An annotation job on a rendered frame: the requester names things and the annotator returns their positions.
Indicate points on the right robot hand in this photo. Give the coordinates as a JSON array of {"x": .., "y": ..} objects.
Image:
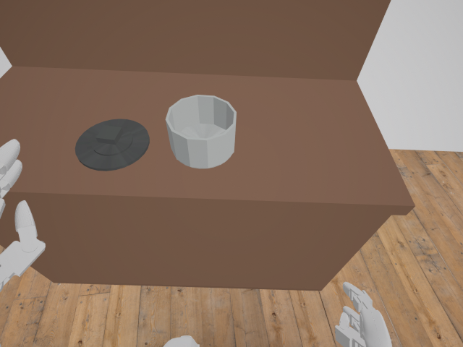
[{"x": 369, "y": 328}]

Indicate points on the lid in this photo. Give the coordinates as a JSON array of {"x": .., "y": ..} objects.
[{"x": 131, "y": 146}]

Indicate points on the table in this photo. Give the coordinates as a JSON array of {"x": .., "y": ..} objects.
[{"x": 311, "y": 178}]

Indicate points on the left robot hand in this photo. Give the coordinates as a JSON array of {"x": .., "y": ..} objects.
[{"x": 18, "y": 256}]

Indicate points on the pot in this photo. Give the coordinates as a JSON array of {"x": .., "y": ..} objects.
[{"x": 202, "y": 130}]

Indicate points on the knob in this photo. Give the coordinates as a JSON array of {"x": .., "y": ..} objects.
[{"x": 109, "y": 135}]

